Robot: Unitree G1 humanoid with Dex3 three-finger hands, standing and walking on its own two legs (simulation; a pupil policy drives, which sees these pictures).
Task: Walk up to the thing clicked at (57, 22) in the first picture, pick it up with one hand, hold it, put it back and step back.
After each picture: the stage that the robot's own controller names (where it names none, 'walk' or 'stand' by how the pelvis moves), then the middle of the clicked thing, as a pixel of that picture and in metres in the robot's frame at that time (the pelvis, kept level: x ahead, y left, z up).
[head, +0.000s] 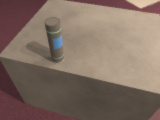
stand; (55, 42) +0.64 +0.17 -0.04
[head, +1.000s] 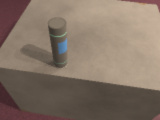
walk; (59, 46) +0.55 +0.13 -0.02
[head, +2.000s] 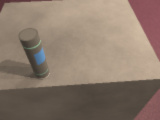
stand; (36, 56) +0.49 +0.22 -0.01
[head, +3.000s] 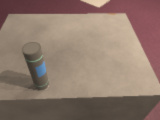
stand; (37, 69) +0.46 +0.22 -0.04
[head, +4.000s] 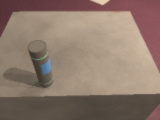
stand; (42, 66) +0.47 +0.21 -0.04
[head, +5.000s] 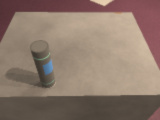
stand; (44, 67) +0.48 +0.20 -0.04
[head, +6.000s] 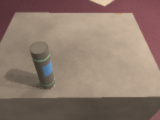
stand; (44, 68) +0.47 +0.20 -0.04
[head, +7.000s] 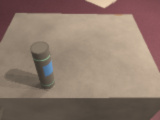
rise first; (44, 68) +0.47 +0.20 -0.04
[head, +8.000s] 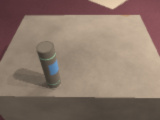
go down; (50, 67) +0.48 +0.20 -0.04
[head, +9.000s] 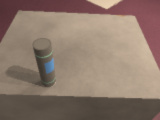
go down; (45, 65) +0.48 +0.18 -0.03
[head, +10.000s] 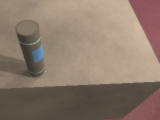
go down; (33, 53) +0.47 +0.18 +0.01
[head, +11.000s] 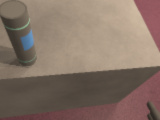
close in; (22, 39) +0.48 +0.19 +0.04
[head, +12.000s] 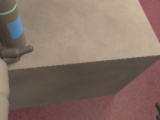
close; (9, 27) +0.50 +0.19 +0.06
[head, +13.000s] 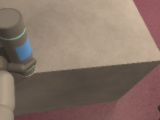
lift; (18, 49) +0.44 +0.18 +0.05
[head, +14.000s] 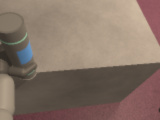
lift; (20, 52) +0.43 +0.18 +0.05
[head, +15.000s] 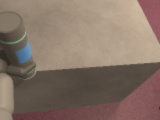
lift; (18, 52) +0.43 +0.19 +0.06
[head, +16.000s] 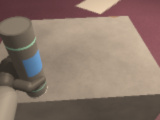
lift; (28, 64) +0.32 +0.17 +0.19
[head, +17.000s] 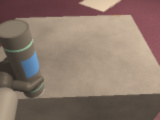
hold; (25, 65) +0.33 +0.18 +0.17
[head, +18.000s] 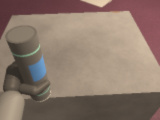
hold; (33, 69) +0.33 +0.16 +0.14
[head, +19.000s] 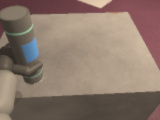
crouch; (26, 51) +0.38 +0.19 +0.17
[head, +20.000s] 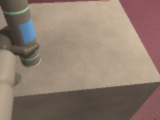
lower; (23, 33) +0.46 +0.18 +0.15
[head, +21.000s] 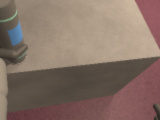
lower; (9, 33) +0.48 +0.19 +0.06
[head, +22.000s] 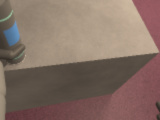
lower; (6, 34) +0.48 +0.19 +0.06
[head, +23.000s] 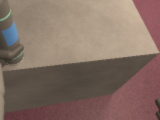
lower; (4, 34) +0.48 +0.20 +0.06
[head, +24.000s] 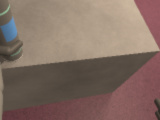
lower; (3, 30) +0.49 +0.20 +0.07
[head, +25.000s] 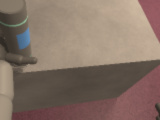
open; (17, 37) +0.47 +0.18 +0.06
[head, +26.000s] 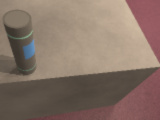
sink last; (23, 48) +0.46 +0.18 +0.04
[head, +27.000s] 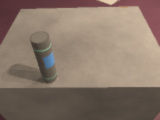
stand; (45, 60) +0.48 +0.20 +0.02
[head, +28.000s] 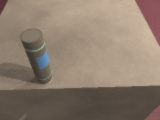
stand; (39, 60) +0.45 +0.20 +0.03
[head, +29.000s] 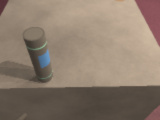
stand; (40, 58) +0.46 +0.19 +0.03
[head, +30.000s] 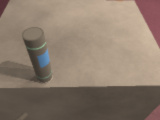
stand; (39, 58) +0.46 +0.20 +0.03
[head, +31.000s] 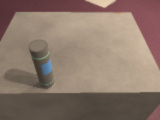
stand; (43, 67) +0.47 +0.20 -0.02
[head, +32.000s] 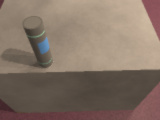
walk; (40, 45) +0.52 +0.21 -0.01
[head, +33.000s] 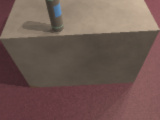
walk; (54, 11) +0.79 +0.21 -0.01
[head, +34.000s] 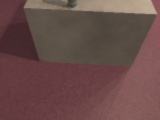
stand; out of the picture +1.07 +0.16 -0.02
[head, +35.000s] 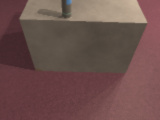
stand; (66, 0) +1.06 +0.17 -0.04
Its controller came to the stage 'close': yes
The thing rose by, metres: 0.21
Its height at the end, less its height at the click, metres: +0.00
